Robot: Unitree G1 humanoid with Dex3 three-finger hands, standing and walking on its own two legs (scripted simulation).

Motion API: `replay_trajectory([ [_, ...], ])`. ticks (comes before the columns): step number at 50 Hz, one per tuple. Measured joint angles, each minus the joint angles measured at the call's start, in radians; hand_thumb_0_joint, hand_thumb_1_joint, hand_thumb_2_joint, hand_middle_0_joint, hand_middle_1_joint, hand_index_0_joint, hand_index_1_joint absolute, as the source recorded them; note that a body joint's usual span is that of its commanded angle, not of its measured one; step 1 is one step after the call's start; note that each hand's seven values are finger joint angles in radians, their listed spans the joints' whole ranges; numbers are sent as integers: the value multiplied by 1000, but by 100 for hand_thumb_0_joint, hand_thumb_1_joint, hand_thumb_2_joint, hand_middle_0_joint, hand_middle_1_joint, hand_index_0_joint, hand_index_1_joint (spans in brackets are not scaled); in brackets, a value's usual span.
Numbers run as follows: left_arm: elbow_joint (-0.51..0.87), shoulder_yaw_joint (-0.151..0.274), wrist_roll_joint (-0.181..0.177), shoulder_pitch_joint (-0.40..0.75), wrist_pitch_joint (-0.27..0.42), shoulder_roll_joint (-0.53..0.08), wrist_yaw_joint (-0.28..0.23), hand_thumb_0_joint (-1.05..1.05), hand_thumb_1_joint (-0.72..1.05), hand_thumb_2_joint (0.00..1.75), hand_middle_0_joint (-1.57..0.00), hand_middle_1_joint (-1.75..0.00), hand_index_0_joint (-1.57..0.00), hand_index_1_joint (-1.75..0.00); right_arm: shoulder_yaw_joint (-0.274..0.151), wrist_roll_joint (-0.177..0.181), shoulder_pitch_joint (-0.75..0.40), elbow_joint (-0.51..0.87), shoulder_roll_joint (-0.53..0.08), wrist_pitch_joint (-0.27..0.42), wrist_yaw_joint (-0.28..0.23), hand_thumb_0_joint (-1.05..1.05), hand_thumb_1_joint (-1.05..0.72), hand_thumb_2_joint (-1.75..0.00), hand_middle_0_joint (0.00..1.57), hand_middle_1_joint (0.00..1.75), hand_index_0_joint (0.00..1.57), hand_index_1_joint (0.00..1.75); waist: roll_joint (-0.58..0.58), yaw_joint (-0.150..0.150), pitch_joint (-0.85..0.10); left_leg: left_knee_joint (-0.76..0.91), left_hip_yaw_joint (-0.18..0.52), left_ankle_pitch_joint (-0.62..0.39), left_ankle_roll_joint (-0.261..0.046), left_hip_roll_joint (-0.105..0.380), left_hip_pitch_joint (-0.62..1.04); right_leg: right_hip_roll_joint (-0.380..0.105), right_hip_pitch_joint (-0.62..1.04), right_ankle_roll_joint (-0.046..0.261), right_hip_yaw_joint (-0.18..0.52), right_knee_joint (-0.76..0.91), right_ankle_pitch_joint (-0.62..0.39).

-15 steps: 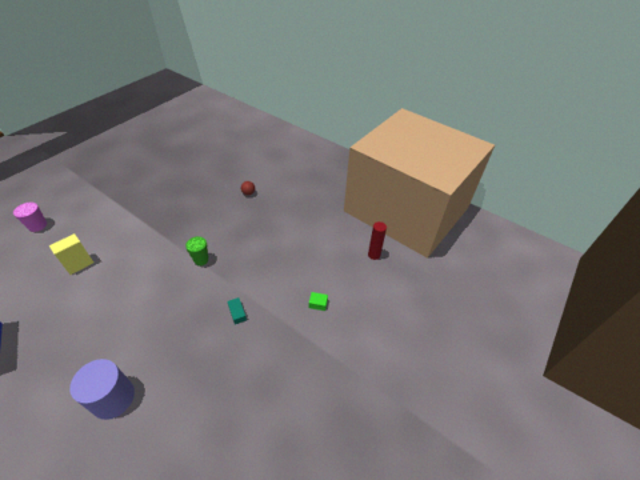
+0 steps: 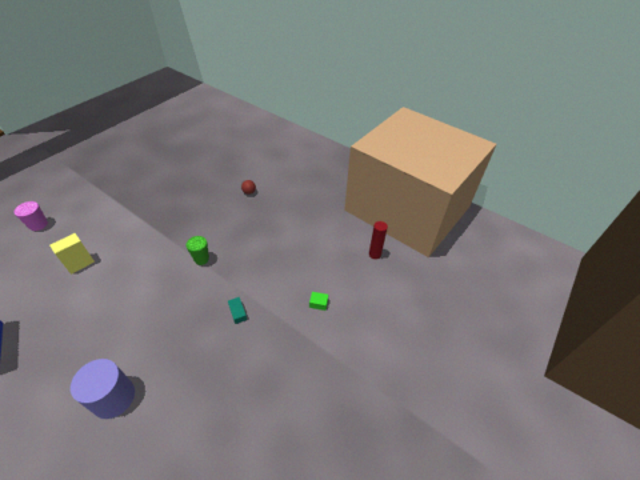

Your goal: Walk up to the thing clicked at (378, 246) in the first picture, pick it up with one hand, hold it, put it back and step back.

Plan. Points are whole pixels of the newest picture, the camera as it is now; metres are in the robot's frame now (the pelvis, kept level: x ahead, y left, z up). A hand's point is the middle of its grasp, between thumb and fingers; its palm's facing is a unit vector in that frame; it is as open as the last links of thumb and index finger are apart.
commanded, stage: stand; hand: left
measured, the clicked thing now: (377, 240) +1.10 -0.22 -0.69
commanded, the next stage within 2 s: walk up in 0.82 s
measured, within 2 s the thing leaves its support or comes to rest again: neither
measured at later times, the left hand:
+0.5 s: hand out of the picture +0.08 +0.25 -0.16, palm faces -0.02 -0.94 -0.34, open 7.4 cm
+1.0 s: hand out of the picture +0.10 +0.25 -0.15, palm faces -0.13 -0.93 -0.35, open 7.4 cm
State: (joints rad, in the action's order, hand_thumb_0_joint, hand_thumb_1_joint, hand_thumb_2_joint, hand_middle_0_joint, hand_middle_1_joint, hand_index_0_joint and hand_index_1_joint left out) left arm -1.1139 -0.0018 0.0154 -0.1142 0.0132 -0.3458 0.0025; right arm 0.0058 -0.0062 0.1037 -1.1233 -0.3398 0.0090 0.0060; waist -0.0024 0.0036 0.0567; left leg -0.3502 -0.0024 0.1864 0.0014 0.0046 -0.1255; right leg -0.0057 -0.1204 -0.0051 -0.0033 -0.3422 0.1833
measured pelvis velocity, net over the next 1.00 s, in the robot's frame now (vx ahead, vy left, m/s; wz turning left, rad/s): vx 0.02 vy -0.02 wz -0.11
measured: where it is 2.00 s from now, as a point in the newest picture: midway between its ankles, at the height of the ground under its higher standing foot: (378, 438)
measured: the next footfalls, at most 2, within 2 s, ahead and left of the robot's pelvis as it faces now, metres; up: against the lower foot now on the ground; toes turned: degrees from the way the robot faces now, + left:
right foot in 1.12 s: +0.14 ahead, -0.22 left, +0.00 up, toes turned -14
left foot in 1.46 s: +0.33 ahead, -0.01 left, +0.00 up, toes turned -10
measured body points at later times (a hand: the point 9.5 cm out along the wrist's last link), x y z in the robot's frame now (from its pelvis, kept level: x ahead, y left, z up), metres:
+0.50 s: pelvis +0.00 +0.00 +0.00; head +0.01 +0.00 +0.45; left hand +0.08 +0.30 -0.13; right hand +0.08 -0.30 -0.13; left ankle +0.00 +0.12 -0.75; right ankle +0.00 -0.12 -0.75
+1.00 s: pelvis +0.02 -0.02 -0.01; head +0.03 -0.02 +0.44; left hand +0.11 +0.30 -0.12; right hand +0.06 -0.35 -0.12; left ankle +0.00 +0.12 -0.75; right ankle +0.03 -0.16 -0.71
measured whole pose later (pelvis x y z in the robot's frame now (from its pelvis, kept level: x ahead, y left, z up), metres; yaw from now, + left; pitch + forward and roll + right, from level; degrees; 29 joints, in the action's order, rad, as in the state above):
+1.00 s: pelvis +0.02 -0.02 -0.01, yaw -6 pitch -2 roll +1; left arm -1.00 0.08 0.04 -0.22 -0.03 -0.42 0.10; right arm -0.07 -0.04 0.20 -0.99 -0.39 0.07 0.02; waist -0.02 0.00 0.05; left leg -0.39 -0.10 0.26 0.00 0.05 -0.10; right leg -0.05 -0.41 0.01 0.02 -0.83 0.38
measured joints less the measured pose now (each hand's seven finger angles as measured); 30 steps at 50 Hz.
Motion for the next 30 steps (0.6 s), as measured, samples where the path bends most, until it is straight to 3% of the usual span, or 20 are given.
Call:
replay_trajectory([
  [30,0,2,0,-6,-1,-3,1,1,90,90,-21,-30,-20,-30,3,-1,12,1,-4,0,-2,0,-90,-90,20,30,21,30,0,0,-7,15,3,-5,4,2,11,2,10,3,-3,13,-2],
])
